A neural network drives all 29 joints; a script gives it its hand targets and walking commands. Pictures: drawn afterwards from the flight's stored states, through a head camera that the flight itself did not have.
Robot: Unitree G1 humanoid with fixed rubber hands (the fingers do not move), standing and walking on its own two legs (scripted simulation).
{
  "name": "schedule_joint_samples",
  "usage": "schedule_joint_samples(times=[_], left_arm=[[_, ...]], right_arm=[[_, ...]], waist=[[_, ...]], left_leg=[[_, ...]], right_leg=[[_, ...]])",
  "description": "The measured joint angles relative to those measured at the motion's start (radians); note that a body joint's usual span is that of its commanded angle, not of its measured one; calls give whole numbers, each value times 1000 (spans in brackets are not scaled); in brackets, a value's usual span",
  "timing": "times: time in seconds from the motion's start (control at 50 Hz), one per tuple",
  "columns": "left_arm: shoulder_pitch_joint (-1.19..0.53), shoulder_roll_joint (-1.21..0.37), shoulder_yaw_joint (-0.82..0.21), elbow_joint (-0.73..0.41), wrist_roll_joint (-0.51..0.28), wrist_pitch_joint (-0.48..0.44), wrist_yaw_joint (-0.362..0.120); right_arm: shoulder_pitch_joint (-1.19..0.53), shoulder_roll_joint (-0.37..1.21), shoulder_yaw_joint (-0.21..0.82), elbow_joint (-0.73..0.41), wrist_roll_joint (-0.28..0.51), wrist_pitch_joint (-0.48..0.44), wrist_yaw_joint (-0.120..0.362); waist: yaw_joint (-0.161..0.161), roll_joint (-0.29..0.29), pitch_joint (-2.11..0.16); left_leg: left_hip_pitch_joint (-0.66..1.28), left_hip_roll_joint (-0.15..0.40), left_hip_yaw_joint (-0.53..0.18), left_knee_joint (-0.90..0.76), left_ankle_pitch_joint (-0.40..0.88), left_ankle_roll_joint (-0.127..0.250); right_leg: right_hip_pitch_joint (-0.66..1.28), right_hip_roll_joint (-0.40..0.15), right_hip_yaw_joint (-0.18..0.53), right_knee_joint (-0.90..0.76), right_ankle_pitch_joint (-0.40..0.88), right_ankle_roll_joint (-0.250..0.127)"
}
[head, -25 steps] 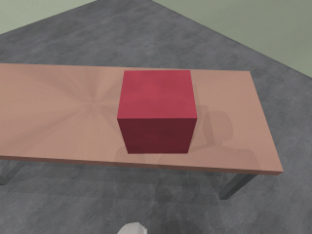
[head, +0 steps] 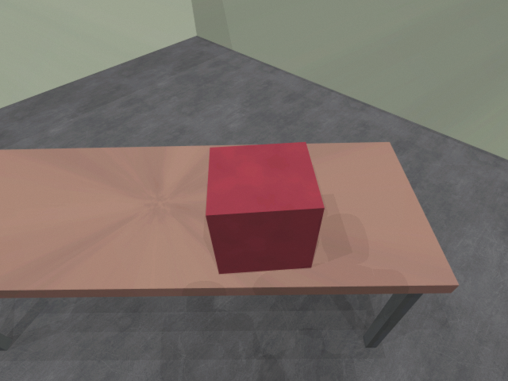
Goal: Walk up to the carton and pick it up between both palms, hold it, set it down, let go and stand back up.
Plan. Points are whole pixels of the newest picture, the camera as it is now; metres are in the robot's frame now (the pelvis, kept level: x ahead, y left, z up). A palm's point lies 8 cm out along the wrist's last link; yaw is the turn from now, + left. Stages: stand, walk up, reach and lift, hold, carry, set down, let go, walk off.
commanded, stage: walk up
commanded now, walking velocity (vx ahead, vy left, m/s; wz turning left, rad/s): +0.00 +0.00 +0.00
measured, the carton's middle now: (261, 209) +0.52 +0.00 -0.08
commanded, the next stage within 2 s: none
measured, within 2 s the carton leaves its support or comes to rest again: neither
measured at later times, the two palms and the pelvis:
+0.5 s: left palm out of the picture +0.00 +0.20 -0.15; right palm out of the picture -0.04 -0.20 -0.15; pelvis +0.02 +0.00 +0.00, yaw -1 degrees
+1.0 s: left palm out of the picture +0.04 +0.17 -0.15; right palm out of the picture +0.04 -0.23 -0.15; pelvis +0.07 -0.03 +0.00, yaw +0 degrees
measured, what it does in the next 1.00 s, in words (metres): steps on the spot: right foot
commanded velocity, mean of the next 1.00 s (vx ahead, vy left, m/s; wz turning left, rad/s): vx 0.03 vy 0.00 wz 0.00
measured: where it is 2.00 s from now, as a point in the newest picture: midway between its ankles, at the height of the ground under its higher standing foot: outside the picture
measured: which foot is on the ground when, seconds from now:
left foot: down 0.00-1.00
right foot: down 0.00-0.36, up 0.38-0.54, down 0.56-1.00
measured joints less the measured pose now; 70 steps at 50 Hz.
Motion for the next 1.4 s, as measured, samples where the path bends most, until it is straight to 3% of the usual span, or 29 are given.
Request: schedule_joint_samples(times=[0.36, 0.42, 0.48, 0.52, 0.56, 0.58, 0.62, 0.7, 1.12, 1.16, 1.22, 1.28, 1.34, 1.4], left_arm=[[36, -32, -7, 44, -2, -21, 6], [64, -28, 2, 36, 17, -8, -8], [72, -17, 5, 24, 28, -4, -21], [43, -3, 8, 8, 3, -19, -11], [14, 11, 12, -10, -11, -41, 2], [1, 5, 11, -10, -11, -47, 7], [0, -10, 5, -16, -7, -47, 11], [1, -12, 4, -12, 3, -28, 11], [40, -26, 3, 19, -2, -34, 10], [36, -29, 11, 3, 12, -32, 11], [24, -32, 25, -39, 25, -43, 29], [41, -23, 42, -55, 33, -46, 39], [75, 6, 60, -45, 36, -29, 29], [107, 37, 69, -18, 30, -18, 21]], right_arm=[[26, 10, -4, 21, -1, -15, 1], [50, 4, -20, 9, -4, -13, 7], [92, -8, -30, 4, -15, -22, 6], [113, -3, -17, 12, -18, -30, -5], [119, 10, -6, 28, -15, -29, -2], [115, 8, -3, 37, -11, -24, 2], [114, 4, 2, 40, -1, -15, 6], [95, 17, 8, 26, -4, -11, -1], [8, 4, 6, 15, 1, -11, -12], [11, 1, -7, 10, -1, 0, -13], [-7, -34, -38, 1, -5, 45, -12], [-40, -78, -62, -21, -11, 66, -2], [-67, -100, -74, -67, -24, 61, 24], [-78, -94, -67, -112, -20, 36, 53]], waist=[[5, -18, 8], [0, -21, -26], [-27, -14, -54], [-33, -18, -37], [-15, -25, -6], [-12, -3, 9], [-18, 36, 6], [-29, 42, 1], [11, 11, 12], [18, 17, 11], [53, 33, 36], [72, 49, 49], [58, 49, 36], [26, 30, 11]], left_leg=[[5, 1, -10, -37, 22, 1], [2, -4, 6, -19, -7, 9], [20, -8, 16, -35, -15, 8], [30, -15, 10, -28, -21, 1], [35, -19, 14, 10, -49, -9], [38, -1, 7, 37, -69, -14], [44, 29, -7, 48, -86, -31], [61, 44, -13, 11, -81, -38], [105, 84, -25, -15, -105, -64], [61, 85, -22, 57, -121, -72], [-118, 65, -15, 421, -263, -102], [-263, 56, -31, 667, -256, -114], [-328, 96, -63, 681, -164, -113], [-284, 156, -85, 447, -166, -113]], right_leg=[[12, 1, -11, -46, 17, -4], [-59, -15, -39, 123, -149, -19], [-156, -32, -76, 314, -185, -19], [-164, -37, -67, 254, -135, -27], [-135, -41, -59, 110, 30, -26], [-115, -26, -70, 98, 54, -23], [-90, 1, -91, 75, 34, -31], [-74, 17, -100, 50, 13, -46], [-23, 57, -117, 10, -7, -66], [-38, 52, -123, 24, -12, -65], [-72, 21, -126, 65, -22, -60], [-86, -9, -117, 78, -16, -43], [-96, -29, -111, 91, -21, -16], [-86, -42, -114, 102, -34, 13]])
